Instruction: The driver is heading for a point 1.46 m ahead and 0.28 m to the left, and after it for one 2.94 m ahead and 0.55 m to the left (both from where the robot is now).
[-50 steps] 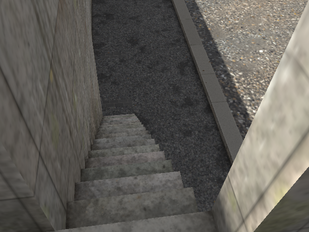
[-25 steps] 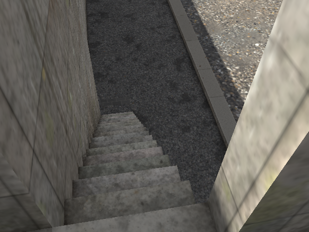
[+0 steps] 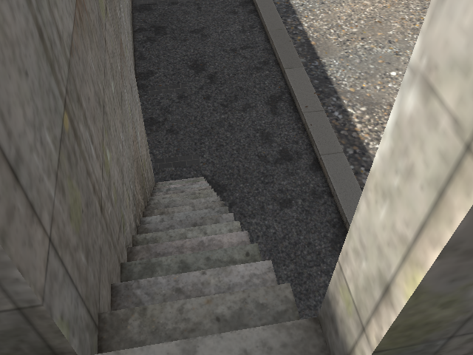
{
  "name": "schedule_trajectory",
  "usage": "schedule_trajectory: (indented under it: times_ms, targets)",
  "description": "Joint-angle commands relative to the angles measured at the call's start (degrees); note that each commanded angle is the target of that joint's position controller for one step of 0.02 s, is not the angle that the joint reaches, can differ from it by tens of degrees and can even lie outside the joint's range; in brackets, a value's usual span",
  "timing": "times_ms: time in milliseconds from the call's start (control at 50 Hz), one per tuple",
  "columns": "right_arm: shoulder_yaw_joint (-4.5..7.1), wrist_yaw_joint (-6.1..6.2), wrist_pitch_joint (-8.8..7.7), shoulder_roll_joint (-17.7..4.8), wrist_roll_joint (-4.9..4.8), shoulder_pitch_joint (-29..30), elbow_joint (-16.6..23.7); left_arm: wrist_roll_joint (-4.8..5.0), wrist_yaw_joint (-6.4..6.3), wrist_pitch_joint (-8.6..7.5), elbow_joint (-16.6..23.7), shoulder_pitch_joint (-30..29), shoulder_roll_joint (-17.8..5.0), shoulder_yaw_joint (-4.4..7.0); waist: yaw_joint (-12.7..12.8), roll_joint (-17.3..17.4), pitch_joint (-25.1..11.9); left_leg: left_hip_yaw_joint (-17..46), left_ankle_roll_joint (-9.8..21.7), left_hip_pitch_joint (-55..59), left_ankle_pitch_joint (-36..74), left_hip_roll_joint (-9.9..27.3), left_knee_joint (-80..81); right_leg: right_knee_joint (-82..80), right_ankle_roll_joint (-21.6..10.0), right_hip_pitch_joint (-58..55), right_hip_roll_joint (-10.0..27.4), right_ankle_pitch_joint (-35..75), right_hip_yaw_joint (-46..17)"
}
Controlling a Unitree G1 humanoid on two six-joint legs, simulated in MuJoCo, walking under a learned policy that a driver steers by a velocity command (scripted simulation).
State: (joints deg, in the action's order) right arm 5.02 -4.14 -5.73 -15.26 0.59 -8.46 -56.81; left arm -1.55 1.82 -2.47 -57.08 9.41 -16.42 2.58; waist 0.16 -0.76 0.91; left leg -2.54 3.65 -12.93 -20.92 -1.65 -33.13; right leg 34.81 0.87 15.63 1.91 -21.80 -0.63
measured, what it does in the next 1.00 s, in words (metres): walks ahead, turning left: right foot, then left foot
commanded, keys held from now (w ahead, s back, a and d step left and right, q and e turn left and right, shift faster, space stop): w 0.08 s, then w+q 0.80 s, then w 0.04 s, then w+e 0.08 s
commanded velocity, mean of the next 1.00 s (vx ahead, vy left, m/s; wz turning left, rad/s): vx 0.41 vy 0.00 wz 0.39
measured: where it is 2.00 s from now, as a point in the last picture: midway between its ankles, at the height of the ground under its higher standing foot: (213, 321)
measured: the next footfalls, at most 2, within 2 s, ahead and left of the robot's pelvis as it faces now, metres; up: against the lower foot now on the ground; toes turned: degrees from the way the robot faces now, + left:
right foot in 0.22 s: +0.10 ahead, -0.15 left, +0.00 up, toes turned +0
left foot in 0.68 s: +0.36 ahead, +0.13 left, +0.00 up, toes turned +17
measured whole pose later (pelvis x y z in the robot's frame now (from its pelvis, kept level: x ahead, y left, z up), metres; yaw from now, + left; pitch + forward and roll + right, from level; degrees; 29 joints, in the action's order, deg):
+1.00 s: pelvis +0.38 +0.06 +0.01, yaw +25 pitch +4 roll -1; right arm 0.3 -2.6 -6.7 -10.3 5.3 -33.4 -57.8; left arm -4.2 2.5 -6.0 -47.9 6.3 -11.5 0.2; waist -3.9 -0.2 -5.0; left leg 5.6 5.3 -16.6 -15.6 -6.3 -28.6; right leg 59.8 3.3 41.7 4.2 -1.8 -2.7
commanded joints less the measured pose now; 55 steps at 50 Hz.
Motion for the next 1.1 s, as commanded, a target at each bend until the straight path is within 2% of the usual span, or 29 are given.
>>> schedule_trajectory:
  times_ms: [20,60,100,140,160,200,220,240,260,300,340,380,440,500,560,620,660,680,700,720,740,760,780,800,860,920,980,1060,1100]
  targets:
    - [2.64,2.71,-0.42,-9.1,1.68,-11.3,-1.3,-2.77,-1.82,-0.72,3.9,-4.5,-3.2,0.86,-5.6,9.4,6.2,28.8,14.1,9.7,-24.4,20.5,22.6,4.0,-2.9,19.1,0.2,-6.6,1.2]
    - [0.92,5.03,-0.36,-4.9,1.57,-10.6,-0.1,-2.9,-2.47,-1.81,5.5,-8.4,-1.7,0.53,-6.3,8.1,4.3,31.2,14.9,12.7,-16.5,23.1,26.0,10.6,-4.0,21.6,2.4,-7.6,-1.9]
    - [0.24,6.35,-0.59,-4.3,1.21,-6.1,1.0,-3.58,-1.76,-2.28,4.7,-6.3,-2.6,1.14,-3.5,6.9,2.9,23.2,12.2,10.7,-9.4,17.8,25.7,9.2,-4.9,15.4,1.7,-7.6,0.3]
    - [0.76,5.56,0.62,-7.4,1.02,-2.2,1.6,-2.95,-0.43,-2.64,2.6,-2.3,-1.4,1.24,0.2,4.9,3.6,14.2,10.9,0.9,-5.5,10.6,24.0,-1.5,-4.6,0.1,-2.2,0.5,5.9]
    - [1.16,4.25,1.62,-9.2,2.2,-2.4,1.4,-1.46,0.48,-3.03,1.7,-0.6,-0.4,1.12,1.3,4.5,4.3,12.8,12.0,-4.1,-2.2,10.2,22.9,-5.8,-4.0,-7.4,-3.8,8.2,7.7]
    - [1.4,2.18,2.01,-9.0,4.2,-3.0,0.6,-0.5,0.08,-3.93,-0.8,6.9,-2.4,1.56,4.8,3.3,2.1,12.9,12.1,-8.7,6.4,9.1,14.5,-9.9,-4.7,-19.4,-2.3,12.5,3.9]
    - [0.93,1.1,1.24,-5.6,4.75,-1.5,1.1,-1.65,-1.35,-4.9,-3.1,16.9,-6.5,2.4,8.8,-1.6,-2.1,9.4,8.2,-14.5,4.8,3.1,0.4,-13.3,-8.2,-29.4,4.9,15.1,-4.2]
    - [-0.43,0.2,-0.36,1.1,4.09,-1.9,3.8,-3.3,-2.41,-5.24,-5.3,30.9,-12.2,3.17,12.0,-13.5,-7.0,9.0,2.9,-30.2,-10.5,-6.2,-17.8,-20.2,-22.5,-42.7,21.8,26.7,-30.6]
    - [-0.53,0.53,-1.43,1.3,3.05,-1.0,3.7,-4.44,-2.23,-5.35,-6.6,30.3,-7.7,1.56,11.8,-9.4,0.1,18.1,4.1,-38.7,-11.0,-2.8,-29.5,-26.2,-24.3,-37.4,26.3,15.7,-35.0]
    - [0.84,1.69,-0.96,-2.9,3.12,-3.1,1.3,-2.1,-2.28,-5.06,-2.1,13.3,-1.1,0.14,4.0,-3.6,3.2,13.2,5.7,-36.2,-1.1,2.0,-37.5,-28.3,-17.0,-27.3,19.3,6.0,-17.5]
    - [-0.06,1.4,0.4,1.2,4.1,-7.8,-0.1,-3.22,-3.49,-4.76,-1.1,9.7,3.8,-2.16,-0.8,-3.3,4.8,13.4,6.4,-29.2,10.7,4.5,-31.8,-28.8,-12.3,-18.6,14.3,26.0,-5.1]
    - [-0.7,0.03,1.86,2.1,2.33,-8.9,-0.8,-3.52,-4.41,-5.01,-1.8,11.4,4.3,-2.81,-1.1,-4.7,2.0,8.4,3.4,-26.2,17.9,4.0,-30.8,-28.8,-11.4,-15.9,11.9,36.6,2.3]
    - [-2.46,-1.04,3.42,3.8,2.39,-1.4,3.1,-3.6,-3.46,-5.69,-2.7,13.2,2.8,-2.99,0.1,-4.3,2.5,2.2,0.8,-22.4,23.7,5.1,-17.4,-28.8,-10.9,-8.4,9.8,39.4,9.4]
    - [-3.47,-0.36,4.12,3.1,3.06,1.4,4.7,-2.74,-2.18,-5.29,-5.1,17.3,0.0,-2.64,0.4,-3.3,2.6,3.5,-0.4,-23.9,21.2,6.0,-11.7,-28.5,-13.1,-12.1,14.3,46.1,8.5]
    - [-3.22,0.85,1.5,0.5,2.71,1.1,4.1,-3.49,-1.6,-4.26,-2.4,15.0,-2.1,-1.21,1.1,-2.0,2.1,3.7,-0.6,-29.5,16.9,5.7,-8.5,-24.8,-12.1,-20.2,13.2,50.4,10.7]
    - [-3.79,2.09,1.06,0.9,3.14,1.8,4.3,-1.69,-1.88,-2.42,0.3,13.7,-1.6,-0.68,1.8,-2.9,1.1,0.6,-0.3,-27.1,6.2,4.5,-7.3,-21.1,-11.1,-22.6,14.2,50.5,11.3]
    - [-3.27,2.6,0.28,-1.1,1.37,-0.7,4.4,-1.05,-2.28,-1.78,2.1,12.3,-4.3,0.38,0.4,-2.5,-0.6,-2.6,1.0,-20.1,7.8,0.5,-2.4,-13.7,-10.2,-22.2,13.8,60.8,13.6]
    - [-3.19,3.05,0.62,-1.1,0.42,-4.4,3.7,-2.22,-1.67,-1.29,0.9,15.7,-3.8,0.02,-0.8,-2.0,-1.7,-0.7,2.8,-11.3,18.5,-0.7,-1.7,-7.0,-8.1,-17.8,14.5,69.2,14.3]
    - [-1.7,3.66,0.54,-5.2,0.19,-16.4,1.5,-2.38,-1.45,-2.28,2.2,19.7,-0.3,-1.26,-2.2,3.4,-14.1,8.4,9.7,11.5,31.5,3.7,-6.0,8.8,-4.3,-5.7,11.1,56.3,15.6]
    - [-0.02,3.52,0.9,-11.0,0.48,-31.7,-1.9,-4.6,-0.11,-3.64,2.5,21.9,1.8,-2.92,-7.5,11.7,-23.2,30.3,21.6,36.7,25.6,13.6,1.6,25.6,1.2,15.8,1.3,10.8,13.5]
    - [-0.33,2.64,0.66,-9.3,4.07,-41.3,-6.6,-2.34,0.75,-3.59,4.1,10.3,0.6,-1.61,-12.4,5.9,-18.0,41.5,21.8,39.2,20.9,16.7,10.7,39.9,1.1,29.7,-4.5,-14.2,5.2]
    - [0.46,2.86,-0.63,-10.1,5.14,-36.3,-4.9,-1.04,0.54,-4.23,7.0,5.0,1.7,-1.64,-10.3,1.5,-11.7,39.6,17.7,33.6,15.0,17.4,13.8,39.3,-1.1,34.8,-1.5,-9.6,-3.4]
    - [-0.92,3.18,-0.71,-5.4,3.75,-28.9,-4.0,-1.5,-1.26,-4.68,7.2,1.0,0.4,-1.29,-8.1,3.3,-5.4,36.9,16.9,21.4,14.3,15.0,14.4,40.5,-1.0,33.9,0.5,-4.3,-4.9]
    - [-2.48,3.2,-0.99,-0.9,2.59,-22.8,-2.1,-2.42,-3.19,-4.85,8.4,1.4,1.0,-1.54,-4.0,4.5,-5.8,32.8,16.3,11.7,15.2,13.5,15.1,38.7,-1.2,29.2,2.1,0.1,-5.6]
    - [-3.52,2.96,-1.27,1.3,2.48,-13.3,3.4,-1.87,-4.55,-3.87,8.9,6.2,3.1,-1.58,2.9,0.4,-3.0,23.7,15.8,-12.9,28.7,11.8,17.1,31.2,0.8,14.9,4.6,3.3,-4.4]
    - [-2.78,1.78,-1.61,-3.4,2.25,-21.5,2.2,-1.77,-1.44,-2.66,9.9,4.4,4.0,-2.02,1.0,2.9,-2.9,17.8,14.9,-16.1,32.0,8.9,17.1,24.8,4.2,13.6,0.4,9.5,1.6]
    - [-3.22,1.55,-1.79,-4.1,6.04,-27.1,1.2,-3.31,2.71,-3.14,6.0,9.9,2.7,-2.11,2.1,6.6,-1.4,11.9,10.0,-25.6,20.6,3.7,11.8,31.9,2.3,6.5,-0.1,29.6,2.5]
    - [-3.52,2.5,-1.94,-3.8,5.47,-29.8,-1.3,-1.35,-0.1,-4.14,10.4,5.9,-1.5,-1.06,0.1,6.3,-2.7,20.4,13.4,-5.1,32.3,11.6,1.7,29.3,0.8,22.0,1.3,18.3,-1.2]
    - [-3.47,2.78,-3.16,-2.7,4.7,-29.6,-1.9,-0.61,-2.14,-4.02,13.6,1.1,0.1,-1.81,-2.2,5.8,-2.0,23.4,13.7,5.4,40.7,15.2,-2.3,25.3,0.3,31.6,2.6,11.8,-3.0]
